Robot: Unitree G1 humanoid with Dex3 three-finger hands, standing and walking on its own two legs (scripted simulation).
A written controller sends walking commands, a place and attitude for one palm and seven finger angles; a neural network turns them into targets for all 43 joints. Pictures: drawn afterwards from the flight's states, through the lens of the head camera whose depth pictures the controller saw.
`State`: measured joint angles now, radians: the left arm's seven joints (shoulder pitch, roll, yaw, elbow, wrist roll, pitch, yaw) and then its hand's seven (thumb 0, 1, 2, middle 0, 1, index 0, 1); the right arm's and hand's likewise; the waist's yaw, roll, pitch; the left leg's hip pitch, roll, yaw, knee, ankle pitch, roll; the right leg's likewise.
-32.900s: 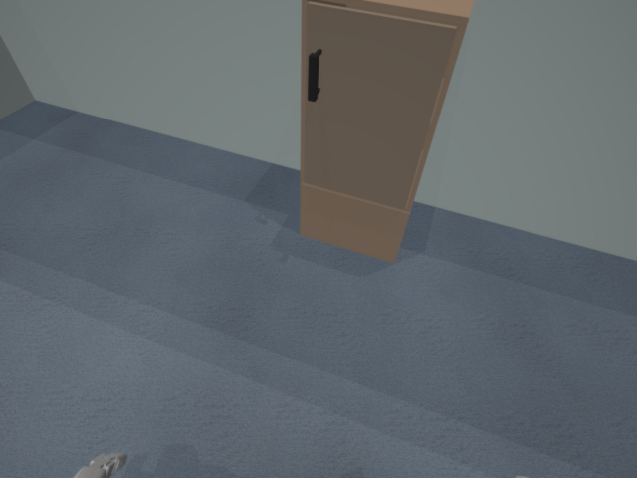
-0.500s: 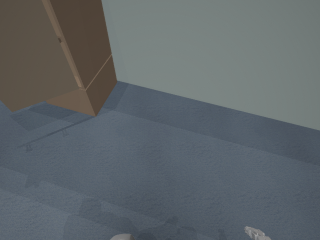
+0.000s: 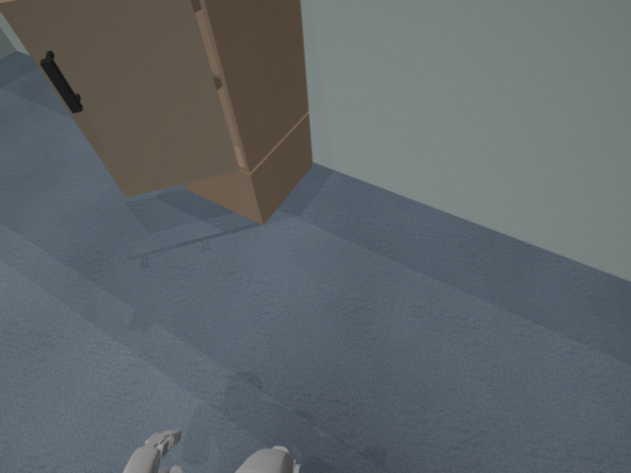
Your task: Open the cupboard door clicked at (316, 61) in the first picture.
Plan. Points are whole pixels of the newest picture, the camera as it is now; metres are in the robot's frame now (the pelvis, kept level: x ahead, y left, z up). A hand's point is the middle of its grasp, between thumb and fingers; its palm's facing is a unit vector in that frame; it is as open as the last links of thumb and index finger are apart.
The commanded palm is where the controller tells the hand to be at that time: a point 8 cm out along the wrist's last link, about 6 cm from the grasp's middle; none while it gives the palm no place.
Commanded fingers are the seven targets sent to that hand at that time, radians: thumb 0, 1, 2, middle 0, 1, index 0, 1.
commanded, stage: turn to face it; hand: left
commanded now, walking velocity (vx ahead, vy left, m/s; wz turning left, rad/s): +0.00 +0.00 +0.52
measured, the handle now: (63, 82) +0.92 +0.63 -0.02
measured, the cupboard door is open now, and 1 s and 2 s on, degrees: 47 47 47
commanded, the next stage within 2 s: take the last steps up to it in 0.32 s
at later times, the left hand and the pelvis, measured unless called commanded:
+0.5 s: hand out of the picture -0.01 +0.24 -0.17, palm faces +0.28 -0.93 -0.24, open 7.3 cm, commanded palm none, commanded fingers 0.00 0.90 0.90 -0.20 -0.30 -0.20 -0.30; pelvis +0.01 +0.02 +0.01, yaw +13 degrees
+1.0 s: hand out of the picture +0.01 +0.16 -0.15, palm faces +0.40 -0.90 -0.17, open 7.3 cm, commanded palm none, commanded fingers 0.00 0.90 0.90 -0.20 -0.30 -0.20 -0.30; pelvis +0.10 +0.03 +0.02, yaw +21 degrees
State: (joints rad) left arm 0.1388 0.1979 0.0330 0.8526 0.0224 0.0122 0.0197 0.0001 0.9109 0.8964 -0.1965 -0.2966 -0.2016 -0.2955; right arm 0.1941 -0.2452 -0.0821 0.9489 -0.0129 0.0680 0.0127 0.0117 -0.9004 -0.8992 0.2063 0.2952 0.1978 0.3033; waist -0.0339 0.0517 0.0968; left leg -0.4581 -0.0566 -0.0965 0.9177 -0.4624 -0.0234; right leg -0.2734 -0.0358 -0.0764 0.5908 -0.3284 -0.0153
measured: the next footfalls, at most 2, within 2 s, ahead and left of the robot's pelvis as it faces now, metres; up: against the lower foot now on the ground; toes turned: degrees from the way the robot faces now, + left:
left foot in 0.34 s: +0.02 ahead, +0.13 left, +0.00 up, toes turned +15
right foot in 0.72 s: +0.10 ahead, -0.09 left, +0.00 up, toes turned +10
